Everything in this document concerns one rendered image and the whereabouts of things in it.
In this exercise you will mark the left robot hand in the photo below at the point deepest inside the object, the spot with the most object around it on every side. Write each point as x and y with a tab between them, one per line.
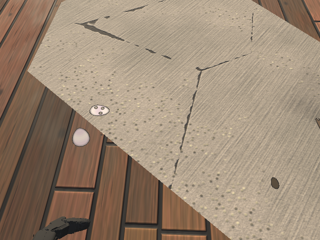
61	227

